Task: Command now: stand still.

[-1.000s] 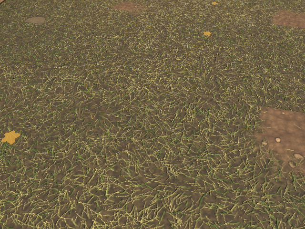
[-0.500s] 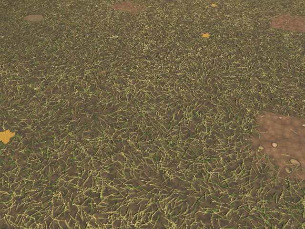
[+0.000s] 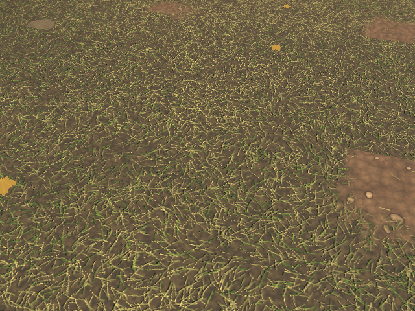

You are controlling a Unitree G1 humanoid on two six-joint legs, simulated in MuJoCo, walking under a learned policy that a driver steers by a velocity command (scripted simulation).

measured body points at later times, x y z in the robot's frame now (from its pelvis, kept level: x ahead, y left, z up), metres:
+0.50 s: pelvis +0.01 +0.00 +0.00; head +0.01 +0.00 +0.45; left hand -0.01 +0.24 -0.16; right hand +0.04 -0.25 -0.16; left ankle +0.02 +0.12 -0.73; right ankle -0.03 -0.12 -0.74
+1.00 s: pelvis +0.20 +0.03 +0.00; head +0.22 +0.04 +0.45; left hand +0.39 +0.26 -0.11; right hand +0.10 -0.20 -0.14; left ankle +0.06 +0.13 -0.74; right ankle +0.38 -0.12 -0.69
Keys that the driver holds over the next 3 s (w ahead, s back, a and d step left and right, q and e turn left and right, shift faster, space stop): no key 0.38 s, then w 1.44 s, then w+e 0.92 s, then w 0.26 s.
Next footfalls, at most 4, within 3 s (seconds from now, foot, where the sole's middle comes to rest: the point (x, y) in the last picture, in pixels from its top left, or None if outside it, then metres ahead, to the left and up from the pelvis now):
1.12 right None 0.48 -0.10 -0.77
1.68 left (178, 232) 0.79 0.14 -0.77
2.26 right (246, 163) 1.12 -0.13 -0.77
2.64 left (205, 134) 1.29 0.04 -0.77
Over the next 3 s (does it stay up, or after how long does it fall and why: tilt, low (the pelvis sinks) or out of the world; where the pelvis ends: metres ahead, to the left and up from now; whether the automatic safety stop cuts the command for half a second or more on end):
stays up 1.34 -0.15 -0.08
